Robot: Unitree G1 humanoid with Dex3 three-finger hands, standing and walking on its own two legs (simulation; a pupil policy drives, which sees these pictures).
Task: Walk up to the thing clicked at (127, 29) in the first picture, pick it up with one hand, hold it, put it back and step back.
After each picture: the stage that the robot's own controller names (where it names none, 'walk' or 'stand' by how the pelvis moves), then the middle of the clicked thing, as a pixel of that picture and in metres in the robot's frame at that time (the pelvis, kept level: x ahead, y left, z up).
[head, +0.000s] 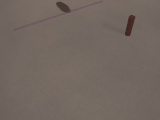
stand; (129, 26) +1.51 -0.50 -0.66
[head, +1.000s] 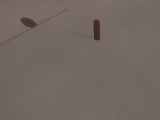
walk; (96, 30) +1.45 -0.03 -0.63
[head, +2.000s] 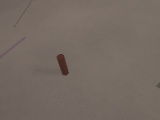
walk; (63, 65) +0.95 +0.30 -0.65
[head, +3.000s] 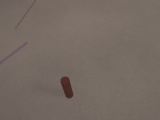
walk; (67, 88) +0.63 +0.23 -0.63
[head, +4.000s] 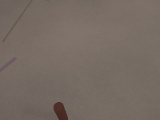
stand; (61, 113) +0.45 +0.21 -0.62
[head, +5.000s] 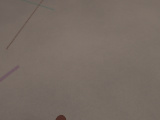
stand; out of the picture +0.39 +0.19 -0.65
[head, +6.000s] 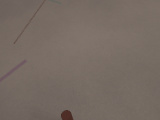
stand; out of the picture +0.40 +0.18 -0.65
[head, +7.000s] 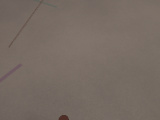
stand; out of the picture +0.38 +0.17 -0.66
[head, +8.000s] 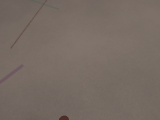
stand; out of the picture +0.39 +0.18 -0.66
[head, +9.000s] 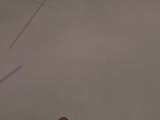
stand; out of the picture +0.38 +0.18 -0.66
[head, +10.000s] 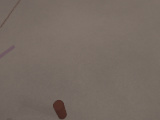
go down; (60, 110) +0.40 +0.17 -0.63
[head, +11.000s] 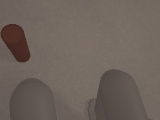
go down; (18, 46) +0.47 +0.22 -0.23
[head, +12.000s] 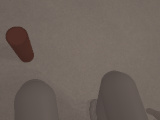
close in; (22, 47) +0.47 +0.21 -0.25
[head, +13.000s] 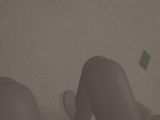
close in; out of the picture +0.45 +0.26 -0.16
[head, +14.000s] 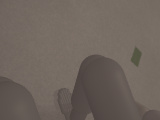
lift; out of the picture +0.45 +0.27 -0.16
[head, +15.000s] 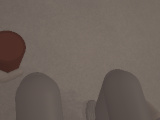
lift; (7, 59) +0.35 +0.25 -0.08
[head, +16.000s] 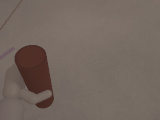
hold; (38, 82) +0.31 +0.16 +0.07
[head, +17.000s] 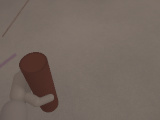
hold; (43, 87) +0.31 +0.15 +0.04
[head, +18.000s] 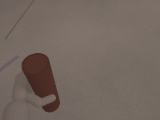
hold; (44, 87) +0.31 +0.15 +0.04
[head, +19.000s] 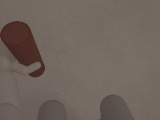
crouch; (28, 55) +0.42 +0.18 -0.03
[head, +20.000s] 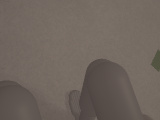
lower; out of the picture +0.45 +0.25 -0.14
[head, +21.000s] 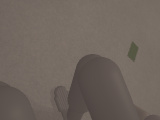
lower; out of the picture +0.46 +0.28 -0.17
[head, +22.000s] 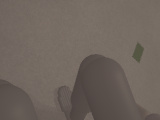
lower; out of the picture +0.45 +0.28 -0.17
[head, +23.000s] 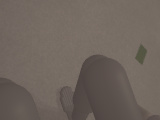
lower; out of the picture +0.44 +0.27 -0.16
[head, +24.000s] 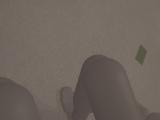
rest; out of the picture +0.43 +0.27 -0.16
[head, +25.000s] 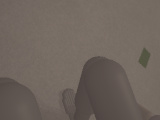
open; out of the picture +0.44 +0.25 -0.17
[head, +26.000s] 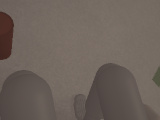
stand; (0, 40) +0.44 +0.24 -0.19
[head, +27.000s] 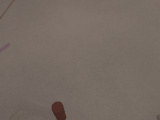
stand; (59, 112) +0.39 +0.16 -0.55
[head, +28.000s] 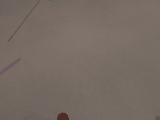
stand; out of the picture +0.39 +0.16 -0.60
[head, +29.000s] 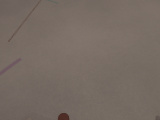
stand; out of the picture +0.39 +0.16 -0.60
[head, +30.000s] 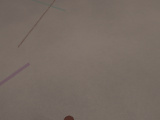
stand; out of the picture +0.40 +0.15 -0.66
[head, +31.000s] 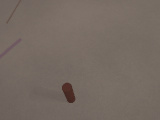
walk; (69, 93) +0.51 +0.17 -0.63
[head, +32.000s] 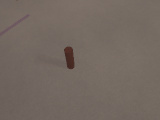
walk; (69, 58) +0.81 +0.15 -0.62
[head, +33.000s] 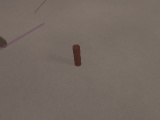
stand; (77, 56) +1.04 +0.15 -0.64
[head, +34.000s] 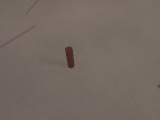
stand; (70, 57) +1.03 +0.18 -0.66
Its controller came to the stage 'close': yes
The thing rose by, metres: 0.69
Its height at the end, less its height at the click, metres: +0.00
